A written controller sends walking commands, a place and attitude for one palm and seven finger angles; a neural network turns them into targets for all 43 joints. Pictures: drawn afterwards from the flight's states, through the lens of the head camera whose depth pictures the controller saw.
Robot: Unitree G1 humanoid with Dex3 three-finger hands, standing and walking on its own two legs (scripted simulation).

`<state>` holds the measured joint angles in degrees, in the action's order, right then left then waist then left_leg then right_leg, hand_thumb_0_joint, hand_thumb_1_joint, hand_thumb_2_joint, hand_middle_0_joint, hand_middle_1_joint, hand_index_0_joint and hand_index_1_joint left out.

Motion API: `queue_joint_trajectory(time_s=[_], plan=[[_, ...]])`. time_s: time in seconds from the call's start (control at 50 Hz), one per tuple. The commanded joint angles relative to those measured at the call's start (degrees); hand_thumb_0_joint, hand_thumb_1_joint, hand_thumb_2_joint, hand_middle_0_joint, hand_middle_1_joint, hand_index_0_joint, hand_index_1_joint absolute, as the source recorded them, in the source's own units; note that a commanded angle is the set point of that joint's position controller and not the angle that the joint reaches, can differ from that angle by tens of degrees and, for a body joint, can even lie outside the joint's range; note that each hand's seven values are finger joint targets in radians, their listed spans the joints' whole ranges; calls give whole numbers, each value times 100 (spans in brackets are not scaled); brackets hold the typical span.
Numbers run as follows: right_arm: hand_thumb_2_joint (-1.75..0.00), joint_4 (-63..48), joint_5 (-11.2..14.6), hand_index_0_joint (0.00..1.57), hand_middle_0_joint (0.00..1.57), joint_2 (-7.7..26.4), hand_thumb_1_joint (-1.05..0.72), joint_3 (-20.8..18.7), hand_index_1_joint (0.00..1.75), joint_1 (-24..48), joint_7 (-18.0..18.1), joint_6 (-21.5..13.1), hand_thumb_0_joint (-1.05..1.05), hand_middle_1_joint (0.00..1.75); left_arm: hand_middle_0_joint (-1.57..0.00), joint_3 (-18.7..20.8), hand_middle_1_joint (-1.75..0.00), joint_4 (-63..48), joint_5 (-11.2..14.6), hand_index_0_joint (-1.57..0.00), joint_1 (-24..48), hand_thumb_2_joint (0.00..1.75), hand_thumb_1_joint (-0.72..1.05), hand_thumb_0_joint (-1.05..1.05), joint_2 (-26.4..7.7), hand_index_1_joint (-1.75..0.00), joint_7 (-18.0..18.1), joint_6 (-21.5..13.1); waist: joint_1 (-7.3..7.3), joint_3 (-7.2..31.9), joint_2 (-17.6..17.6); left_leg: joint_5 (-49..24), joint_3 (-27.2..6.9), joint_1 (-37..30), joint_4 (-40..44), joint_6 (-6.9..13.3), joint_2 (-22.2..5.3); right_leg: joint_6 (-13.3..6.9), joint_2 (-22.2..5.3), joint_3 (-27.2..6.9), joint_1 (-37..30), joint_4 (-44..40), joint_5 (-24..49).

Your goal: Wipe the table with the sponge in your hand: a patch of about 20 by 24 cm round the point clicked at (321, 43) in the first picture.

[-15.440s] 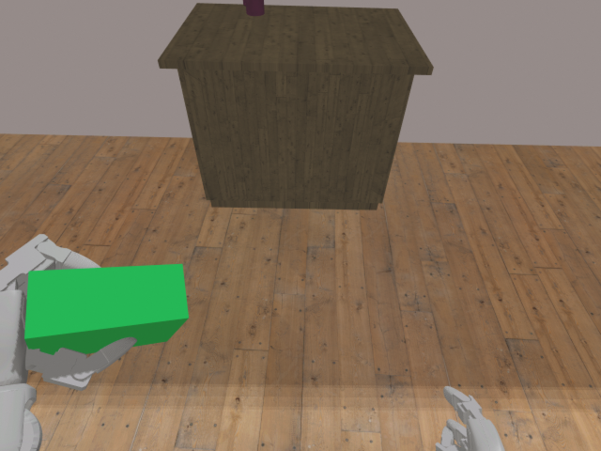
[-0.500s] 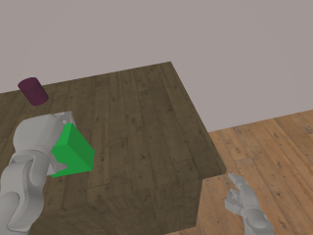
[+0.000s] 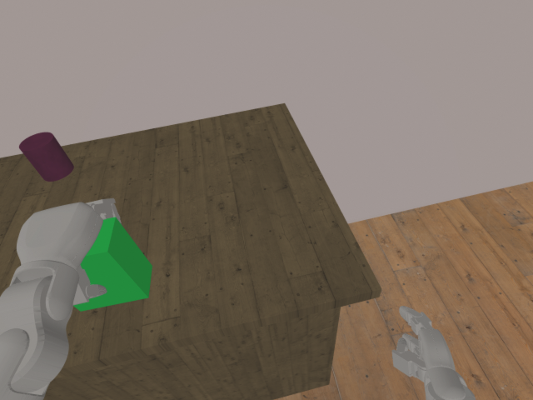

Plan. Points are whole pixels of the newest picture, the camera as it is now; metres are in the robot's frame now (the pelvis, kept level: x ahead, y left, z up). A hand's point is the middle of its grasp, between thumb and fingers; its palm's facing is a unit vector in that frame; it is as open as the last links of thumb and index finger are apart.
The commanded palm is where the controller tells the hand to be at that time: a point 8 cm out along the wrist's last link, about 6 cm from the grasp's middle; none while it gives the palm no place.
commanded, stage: move the sponge above the wiping area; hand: left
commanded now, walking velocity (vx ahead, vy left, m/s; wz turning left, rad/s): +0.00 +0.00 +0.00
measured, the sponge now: (104, 274) +0.24 +0.29 +0.09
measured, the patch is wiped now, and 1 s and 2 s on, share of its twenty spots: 0.00 0.00 0.00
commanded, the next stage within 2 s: lower the sponge onto the table in 1.36 s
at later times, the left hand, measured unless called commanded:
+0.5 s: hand (88, 263) +0.23 +0.29 +0.12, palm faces +0.03 -0.04 -1.00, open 9.8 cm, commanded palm +0.20 +0.30 +0.19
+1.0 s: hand (79, 259) +0.24 +0.32 +0.11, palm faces +0.02 -0.03 -1.00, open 9.8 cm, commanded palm +0.21 +0.31 +0.18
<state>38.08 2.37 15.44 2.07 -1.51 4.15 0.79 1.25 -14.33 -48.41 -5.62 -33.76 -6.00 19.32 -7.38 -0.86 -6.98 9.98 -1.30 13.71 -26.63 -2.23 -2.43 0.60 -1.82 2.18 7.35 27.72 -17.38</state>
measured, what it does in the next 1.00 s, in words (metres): stands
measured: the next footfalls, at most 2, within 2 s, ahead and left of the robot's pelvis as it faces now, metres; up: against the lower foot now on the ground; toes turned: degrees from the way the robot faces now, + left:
none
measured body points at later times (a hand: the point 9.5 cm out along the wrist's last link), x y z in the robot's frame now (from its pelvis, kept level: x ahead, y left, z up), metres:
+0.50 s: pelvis +0.00 +0.00 +0.00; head -0.01 -0.04 +0.45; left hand +0.22 +0.29 +0.18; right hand +0.25 -0.20 -0.08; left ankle +0.05 +0.15 -0.74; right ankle -0.02 -0.13 -0.74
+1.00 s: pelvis +0.00 +0.01 +0.00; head +0.00 -0.03 +0.45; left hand +0.23 +0.32 +0.17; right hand +0.23 -0.20 -0.09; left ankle +0.05 +0.15 -0.74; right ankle -0.02 -0.13 -0.74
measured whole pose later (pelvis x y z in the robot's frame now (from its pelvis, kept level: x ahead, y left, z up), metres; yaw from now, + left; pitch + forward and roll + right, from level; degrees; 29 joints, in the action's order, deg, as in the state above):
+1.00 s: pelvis +0.00 +0.01 +0.00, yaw +0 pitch -3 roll -1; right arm 39.2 2.3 14.8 1.3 -2.9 4.8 0.6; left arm 3.6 -5.6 -49.4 -4.9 -33.8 -2.7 13.6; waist -6.5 -1.4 -6.1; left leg 10.3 -1.5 14.2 -27.3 -1.9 -2.5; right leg 1.0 -1.7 2.2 6.9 26.5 -16.7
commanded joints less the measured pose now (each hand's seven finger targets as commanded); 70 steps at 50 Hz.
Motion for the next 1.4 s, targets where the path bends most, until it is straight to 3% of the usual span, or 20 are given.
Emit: queue_joint_trajectory(time_s=[0.0, 0.14, 0.2, 0.24, 0.28, 0.46, 0.52, 0.54, 0.56, 0.66, 0.82, 0.94, 1.0, 1.04, 1.1, 1.14, 1.16, 1.32, 1.34, 1.38], plan=[[-90, -1041, -13, 20, 20, 452, -90, -173, 30, 1216, 26, -345, 0, 30, -120, 1167, -160, -1045, -215, -120, 1117, 130, 10, 0, -1601, -160, 300, -156, -48, 1268, 300, -1020, 35, -929, 184, 382, 322, -308, 177, -132, 235, -555, 1205], [-90, -1104, 24, 20, 20, 424, -90, -158, 30, 1410, -17, -320, 0, 30, -120, 1328, -160, -1122, -88, -120, 910, 130, 10, 0, -1549, -160, 398, -88, -93, 1132, 173, -985, 69, -885, 153, 377, 313, -338, 231, -229, 275, -576, 1229], [-90, -1068, 12, 20, 20, 463, -90, -189, 30, 1187, 2, -287, 0, 30, -120, 1167, -160, -923, -92, -120, 780, 130, 10, 0, -1459, -160, 358, -96, -15, 1079, 404, -935, 89, -838, 148, 386, 307, -254, 152, -106, 316, -587, 1210], [-90, -1109, 43, 20, 20, 424, -90, -158, 30, 1397, 11, -326, 0, 30, -120, 1067, -160, -1115, -94, -120, 969, 130, 10, 0, -1354, -160, 317, -121, 7, 1013, 150, -837, 73, -900, 172, 392, 308, -320, 236, -194, 398, -616, 1095], [-90, -1058, 22, 20, 20, 446, -90, -198, 30, 1132, 28, -342, 0, 30, -120, 960, -160, -1011, -144, -120, 929, 130, 10, 0, -1314, -160, 297, -219, 70, 1133, 321, -872, 63, -910, 167, 402, 293, -270, 182, -71, 358, -591, 1088], [-90, -1010, -33, 20, 20, 441, -90, -216, 30, 1118, 46, -356, 0, 30, -120, 1340, -160, -974, -235, -120, 1110, 130, 10, 0, -1616, -160, 538, -405, -52, 1291, 230, -1002, 55, -977, 177, 388, 303, -330, 200, -75, 220, -604, 1149], [-90, -959, -10, 20, 20, 476, -90, -243, 30, 1089, 48, -271, 0, 30, -120, 1356, -160, -631, -215, -120, 970, 130, 10, 0, -1608, -160, 563, -296, -20, 1058, 327, -882, 79, -870, 211, 368, 294, -295, 184, -110, 289, -655, 1086], [-90, -972, 23, 20, 20, 483, -90, -190, 30, 1347, 39, -288, 0, 30, -120, 1416, -160, -658, -213, -120, 1121, 130, 10, 0, -1678, -160, 547, -237, -46, 927, 121, -789, 37, -834, 218, 361, 324, -376, 269, -262, 365, -686, 958], [-90, -979, 16, 20, 20, 451, -90, -185, 30, 1228, 37, -287, 0, 30, -120, 1077, -160, -651, -189, -120, 1226, 130, 10, 0, -1364, -160, 517, -242, 35, 1024, 92, -757, 88, -833, 226, 361, 299, -309, 193, -44, 355, -648, 910], [-90, -992, 26, 20, 20, 459, -90, -202, 30, 1143, 82, -345, 0, 30, -120, 839, -160, -547, -186, -120, 1251, 130, 10, 0, -1238, -160, 348, -348, 123, 1065, 220, -633, 101, -877, 196, 418, 309, -283, 208, 8, 404, -654, 849], [-90, -913, -19, 20, 20, 490, -90, -278, 30, 960, 113, -313, 0, 30, -120, 1353, -160, -351, -293, -120, 1321, 130, 10, 0, -1668, -160, 520, -661, 43, 1177, 241, -822, 78, -955, 157, 395, 316, -302, 207, -47, 359, -680, 1017], [-90, -909, 29, 20, 20, 482, -90, -220, 30, 1202, 118, -346, 0, 30, -120, 1304, -160, -220, -216, -120, 1604, 130, 10, 0, -1626, -160, 602, -560, 42, 1022, -44, -622, 60, -912, 230, 375, 340, -355, 271, -107, 432, -732, 802], [-90, -924, 6, 20, 20, 508, -90, -281, 30, 1021, 84, -347, 0, 30, -120, 1217, -160, -332, -213, -120, 1206, 130, 10, 0, -1535, -160, 537, -572, 29, 1335, 148, -894, 49, -967, 186, 396, 313, -299, 203, 13, 252, -628, 1098], [-90, -1045, 34, 20, 20, 439, -90, -224, 30, 1252, 48, -379, 0, 30, -120, 1099, -160, -731, -149, -120, 1194, 130, 10, 0, -1369, -160, 484, -563, 29, 1245, -74, -875, 29, -966, 213, 393, 319, -342, 254, -40, 259, -615, 1090], [-90, -973, -1, 20, 20, 494, -90, -265, 30, 983, 38, -327, 0, 30, -120, 1147, -160, -469, -174, -120, 883, 130, 10, 0, -1407, -160, 470, -504, 41, 1066, 328, -819, 26, -838, 235, 392, 283, -275, 208, 53, 345, -633, 1056], [-90, -1000, 15, 20, 20, 500, -90, -233, 30, 1218, 32, -323, 0, 30, -120, 1427, -160, -680, -197, -120, 986, 130, 10, 0, -1669, -160, 510, -470, -42, 1128, 99, -823, 2, -881, 221, 386, 304, -358, 283, -123, 287, -640, 1034], [-90, -1040, -12, 20, 20, 463, -90, -230, 30, 1079, 18, -328, 0, 30, -120, 1285, -160, -873, -205, -120, 1066, 130, 10, 0, -1539, -160, 542, -511, -16, 1340, 134, -963, 37, -917, 210, 388, 281, -315, 220, 58, 196, -559, 1129], [-90, -930, 9, 20, 20, 484, -90, -244, 30, 1053, 58, -289, 0, 30, -120, 1096, -160, -533, -224, -120, 1111, 130, 10, 0, -1392, -160, 579, -371, 68, 966, 266, -687, 26, -865, 280, 368, 283, -290, 226, 11, 406, -705, 866], [-90, -976, 38, 20, 20, 456, -90, -192, 30, 1331, 65, -326, 0, 30, -120, 1072, -160, -749, -234, -120, 1350, 130, 10, 0, -1384, -160, 553, -351, 44, 1003, 22, -631, 19, -933, 276, 376, 317, -361, 293, -129, 413, -719, 828], [-90, -951, 6, 20, 20, 462, -90, -235, 30, 1107, 68, -345, 0, 30, -120, 1024, -160, -727, -264, -120, 1212, 130, 10, 0, -1384, -160, 527, -392, 60, 1208, 157, -768, 22, -980, 238, 385, 295, -307, 235, -2, 335, -665, 919]])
